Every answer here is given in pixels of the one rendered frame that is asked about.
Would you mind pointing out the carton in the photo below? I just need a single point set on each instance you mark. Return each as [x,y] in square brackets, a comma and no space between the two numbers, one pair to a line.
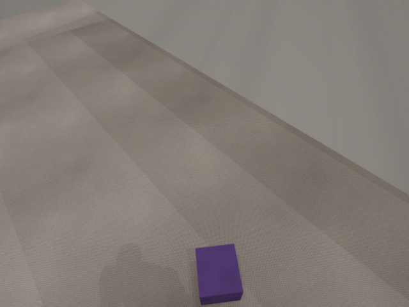
[218,274]

